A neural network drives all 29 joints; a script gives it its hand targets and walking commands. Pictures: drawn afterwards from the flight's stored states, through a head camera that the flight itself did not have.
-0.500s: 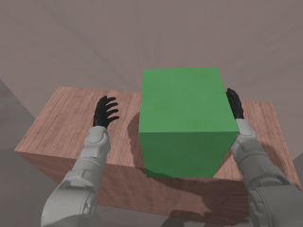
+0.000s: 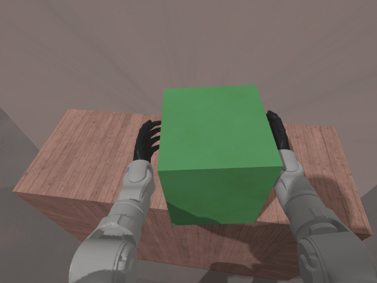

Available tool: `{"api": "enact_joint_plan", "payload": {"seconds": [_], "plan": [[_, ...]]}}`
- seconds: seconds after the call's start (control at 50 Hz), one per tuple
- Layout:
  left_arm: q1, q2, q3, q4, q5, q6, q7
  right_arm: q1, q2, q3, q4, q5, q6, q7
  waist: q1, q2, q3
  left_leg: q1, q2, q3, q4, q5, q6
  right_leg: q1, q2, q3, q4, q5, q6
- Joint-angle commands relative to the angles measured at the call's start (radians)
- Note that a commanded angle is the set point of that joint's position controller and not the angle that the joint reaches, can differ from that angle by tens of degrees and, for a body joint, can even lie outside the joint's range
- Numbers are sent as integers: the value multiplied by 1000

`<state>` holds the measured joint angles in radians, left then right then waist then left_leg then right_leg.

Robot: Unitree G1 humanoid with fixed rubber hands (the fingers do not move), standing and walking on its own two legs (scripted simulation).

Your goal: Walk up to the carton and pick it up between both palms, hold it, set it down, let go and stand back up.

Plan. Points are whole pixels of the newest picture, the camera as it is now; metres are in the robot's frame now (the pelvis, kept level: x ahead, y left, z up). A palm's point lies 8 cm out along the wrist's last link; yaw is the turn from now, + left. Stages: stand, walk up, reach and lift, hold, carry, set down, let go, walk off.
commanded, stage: reach and lift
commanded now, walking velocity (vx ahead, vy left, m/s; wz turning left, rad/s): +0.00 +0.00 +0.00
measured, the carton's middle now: (211, 159) +0.40 -0.02 +0.04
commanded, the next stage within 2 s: none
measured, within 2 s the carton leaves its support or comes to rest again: leaves its support in 1.28 s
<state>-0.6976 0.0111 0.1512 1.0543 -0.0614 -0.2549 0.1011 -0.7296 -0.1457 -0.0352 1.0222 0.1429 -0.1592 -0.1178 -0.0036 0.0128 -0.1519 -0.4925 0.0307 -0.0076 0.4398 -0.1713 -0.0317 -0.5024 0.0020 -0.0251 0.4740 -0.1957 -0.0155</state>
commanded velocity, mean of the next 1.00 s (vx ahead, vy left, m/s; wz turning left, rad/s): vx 0.00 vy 0.00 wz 0.00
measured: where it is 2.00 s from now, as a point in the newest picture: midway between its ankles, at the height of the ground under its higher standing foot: outside the picture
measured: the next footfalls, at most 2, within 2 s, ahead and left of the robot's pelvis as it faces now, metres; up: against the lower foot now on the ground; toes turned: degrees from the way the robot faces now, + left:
none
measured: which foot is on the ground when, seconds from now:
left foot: down 0.00-1.00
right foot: down 0.00-1.00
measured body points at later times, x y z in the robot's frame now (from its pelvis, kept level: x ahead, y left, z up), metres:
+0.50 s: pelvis +0.00 +0.00 +0.00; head +0.04 -0.01 +0.45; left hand +0.41 +0.13 +0.05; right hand +0.42 -0.17 +0.06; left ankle +0.02 +0.14 -0.74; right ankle +0.01 -0.10 -0.74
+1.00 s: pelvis -0.01 +0.00 +0.00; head +0.01 +0.00 +0.45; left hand +0.39 +0.14 +0.05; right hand +0.39 -0.15 +0.06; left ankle +0.02 +0.14 -0.74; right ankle +0.01 -0.10 -0.74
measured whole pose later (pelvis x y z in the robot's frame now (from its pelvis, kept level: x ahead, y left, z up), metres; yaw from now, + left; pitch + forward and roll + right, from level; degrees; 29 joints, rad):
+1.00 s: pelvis -0.01 +0.00 +0.00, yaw +0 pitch +6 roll +0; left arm -0.65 -0.01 0.28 1.06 0.08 -0.26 0.12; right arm -0.69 0.00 -0.24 1.02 -0.14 -0.17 -0.15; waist -0.03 0.01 -0.09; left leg -0.38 0.03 -0.01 0.44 -0.18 -0.03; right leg -0.38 0.00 -0.03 0.46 -0.19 -0.02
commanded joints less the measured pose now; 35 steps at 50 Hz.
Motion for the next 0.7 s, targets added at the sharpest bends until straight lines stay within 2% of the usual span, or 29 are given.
{"api": "enact_joint_plan", "payload": {"seconds": [0.0, 0.06, 0.08, 0.22, 0.26, 0.34, 0.4, 0.44, 0.5, 0.56, 0.58, 0.6, 0.64, 0.68], "plan": [[-448, 55, 91, -186, 132, -61, 25, -455, 86, -39, -120, -98, -59, 0, 36, -64, -558, 188, -29, 73, -3, 269, 2, 436, 13, 56, -39, 441, 59], [-449, 27, 79, -197, 137, -51, 35, -447, 109, -39, -130, -99, -47, -4, 32, -59, -556, 207, -27, 71, 1, 263, 3, 425, 12, 55, -49, 422, 51], [-447, 16, 73, -197, 132, -47, 35, -453, 111, -36, -133, -101, -46, -4, 31, -79, -542, 213, -25, 72, -1, 263, 2, 418, 16, 48, -49, 412, 53], [-476, -17, 57, -213, 125, -36, 48, -457, 127, -36, -139, -95, -21, -4, 32, -59, -525, 240, -20, 68, 11, 233, 5, 359, 18, 39, -62, 327, 42], [-477, -22, 57, -223, 134, -31, 53, -464, 126, -40, -145, -95, -26, -6, 32, -50, -547, 248, -22, 67, 18, 260, 0, 360, 22, 40, -58, 359, 39], [-474, -30, 65, -205, 137, -31, 44, -453, 151, -33, -141, -99, -21, -10, 18, -75, -530, 227, -24, 68, 16, 244, 7, 393, 15, 50, -54, 389, 50], [-498, -72, 52, -247, 146, -45, 38, -454, 192, -32, -156, -114, -28, 1, 23, -52, -574, 231, -23, 65, 18, 271, 4, 396, 18, 41, -46, 404, 41], [-490, -99, 58, -216, 167, -45, 25, -455, 224, -36, -152, -139, -32, 10, 22, -56, -559, 231, -25, 68, 6, 258, 3, 410, 15, 38, -53, 402, 43], [-514, -259, 32, -211, 225, -46, -25, -453, 414, -23, -134, -216, -41, 51, 16, -56, -532, 249, -30, 71, -12, 258, 5, 445, 6, 33, -57, 434, 42], [-580, -614, -98, -213, 300, -59, -130, -474, 854, 107, -176, -343, -58, 147, 17, -54, -553, 244, -46, 80, -50, 256, 12, 538, -13, 28, -54, 504, 45], [-566, -628, -131, -209, 289, -62, -131, -442, 873, 119, -180, -349, -65, 152, -9, -35, -589, 234, -44, 72, -61, 256, 9, 573, -7, 21, -45, 530, 44], [-531, -610, -117, -166, 292, -57, -136, -431, 864, 115, -167, -357, -66, 154, -9, -41, -562, 225, -42, 68, -74, 247, 11, 591, -8, 18, -53, 539, 46], [-532, -615, -144, -175, 280, -63, -133, -421, 860, 120, -148, -364, -74, 155, -17, -24, -588, 219, -41, 67, -75, 273, 6, 607, 0, 13, -49, 571, 40], [-531, -619, -145, -158, 272, -69, -133, -440, 857, 129, -155, -357, -77, 157, -6, -20, -566, 205, -42, 64, -73, 267, 5, 608, 0, 19, -51, 557, 37]]}}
